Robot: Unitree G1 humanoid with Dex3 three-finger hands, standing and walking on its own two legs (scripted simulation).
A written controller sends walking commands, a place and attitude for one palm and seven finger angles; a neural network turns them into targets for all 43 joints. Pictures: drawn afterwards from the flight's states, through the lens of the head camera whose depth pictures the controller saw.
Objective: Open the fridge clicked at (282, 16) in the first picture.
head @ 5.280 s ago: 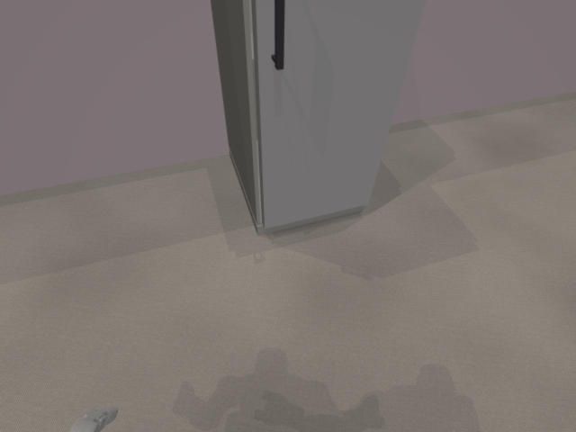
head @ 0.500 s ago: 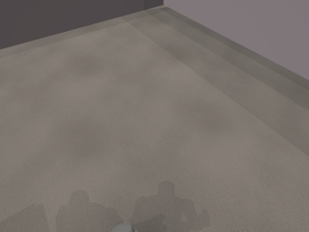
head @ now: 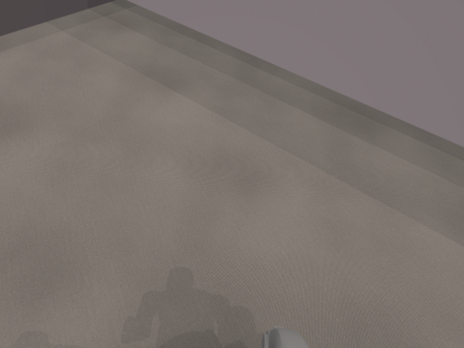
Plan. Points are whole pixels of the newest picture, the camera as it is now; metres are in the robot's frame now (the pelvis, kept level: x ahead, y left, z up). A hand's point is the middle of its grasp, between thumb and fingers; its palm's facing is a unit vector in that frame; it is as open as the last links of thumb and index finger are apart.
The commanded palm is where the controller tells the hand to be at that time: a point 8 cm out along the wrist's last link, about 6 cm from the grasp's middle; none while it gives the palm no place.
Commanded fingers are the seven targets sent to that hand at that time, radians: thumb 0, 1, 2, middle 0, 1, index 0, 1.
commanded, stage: walk to a spot facing it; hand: left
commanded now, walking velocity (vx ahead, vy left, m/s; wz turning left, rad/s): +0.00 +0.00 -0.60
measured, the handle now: out of the picture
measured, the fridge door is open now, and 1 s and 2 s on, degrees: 0 0 0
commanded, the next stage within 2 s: turn to face it in 0.12 s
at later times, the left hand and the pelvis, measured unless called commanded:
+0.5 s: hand (189, 312) +0.21 +0.09 -0.16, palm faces -0.15 -0.97 -0.19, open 7.4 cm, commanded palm none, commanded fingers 0.00 0.90 0.90 -0.20 -0.30 -0.20 -0.30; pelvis +0.07 -0.05 -0.01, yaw -6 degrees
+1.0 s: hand out of the picture +0.09 +0.20 -0.17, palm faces +0.22 -0.94 -0.26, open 7.4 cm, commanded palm none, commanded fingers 0.00 0.90 0.90 -0.20 -0.30 -0.20 -0.30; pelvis +0.06 -0.03 +0.00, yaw +10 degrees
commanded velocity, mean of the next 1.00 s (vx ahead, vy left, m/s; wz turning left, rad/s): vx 0.00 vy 0.00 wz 0.37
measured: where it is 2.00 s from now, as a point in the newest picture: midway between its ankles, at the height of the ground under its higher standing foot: outside the picture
